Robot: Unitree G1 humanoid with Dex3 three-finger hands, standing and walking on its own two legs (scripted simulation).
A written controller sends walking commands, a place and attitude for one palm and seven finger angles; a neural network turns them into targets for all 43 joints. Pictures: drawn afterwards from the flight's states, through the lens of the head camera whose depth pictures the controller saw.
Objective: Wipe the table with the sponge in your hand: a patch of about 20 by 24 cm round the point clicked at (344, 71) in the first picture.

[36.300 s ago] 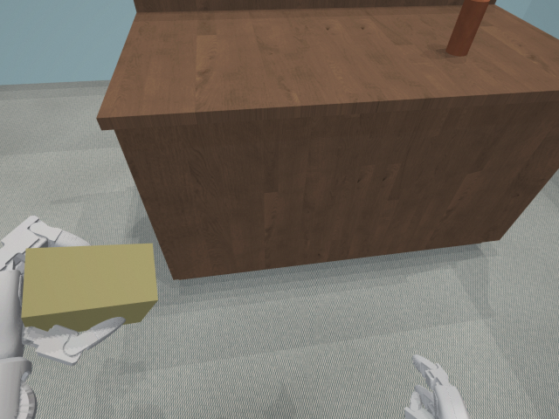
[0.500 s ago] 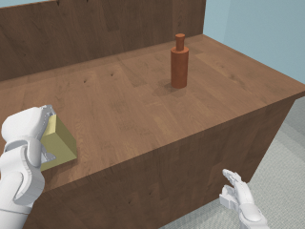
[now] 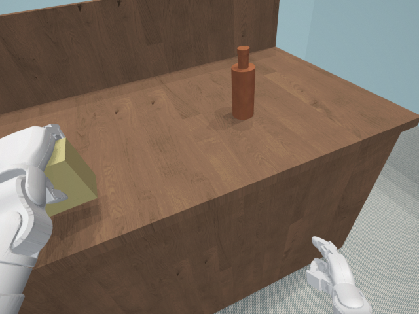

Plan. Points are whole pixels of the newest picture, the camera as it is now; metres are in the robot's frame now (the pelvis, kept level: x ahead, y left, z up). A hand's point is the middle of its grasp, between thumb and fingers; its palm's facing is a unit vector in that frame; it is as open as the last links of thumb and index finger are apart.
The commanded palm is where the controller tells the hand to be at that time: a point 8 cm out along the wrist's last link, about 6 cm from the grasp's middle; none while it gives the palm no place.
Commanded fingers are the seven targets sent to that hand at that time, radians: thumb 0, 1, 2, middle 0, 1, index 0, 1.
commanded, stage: lift the sponge slowly off the table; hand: left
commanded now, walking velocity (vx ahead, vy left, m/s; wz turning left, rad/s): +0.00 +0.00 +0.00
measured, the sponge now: (59, 184) +0.26 +0.34 +0.15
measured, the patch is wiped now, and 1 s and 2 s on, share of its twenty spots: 1.00 1.00 1.00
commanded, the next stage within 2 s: bring the sponge back beside the body in 0.68 s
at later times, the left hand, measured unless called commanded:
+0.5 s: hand (44, 149) +0.27 +0.33 +0.23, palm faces +0.26 -0.07 -0.96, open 10.4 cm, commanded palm +0.22 +0.33 +0.30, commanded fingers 0.00 0.10 1.30 -1.20 -1.60 -1.20 -1.60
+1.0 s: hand (37, 154) +0.25 +0.33 +0.23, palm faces +0.32 -0.12 -0.94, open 10.4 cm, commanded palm +0.20 +0.32 +0.30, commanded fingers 0.00 0.10 1.30 -1.20 -1.60 -1.20 -1.60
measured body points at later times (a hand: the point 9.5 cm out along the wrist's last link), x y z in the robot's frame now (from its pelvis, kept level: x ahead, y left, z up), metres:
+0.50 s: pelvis +0.00 +0.02 +0.00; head -0.03 -0.03 +0.45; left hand +0.25 +0.33 +0.28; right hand +0.27 -0.17 -0.06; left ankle +0.04 +0.10 -0.74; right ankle +0.00 -0.08 -0.74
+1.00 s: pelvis +0.00 +0.01 +0.00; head -0.03 -0.03 +0.45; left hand +0.23 +0.33 +0.28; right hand +0.29 -0.16 -0.04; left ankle +0.04 +0.10 -0.74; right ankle +0.00 -0.08 -0.74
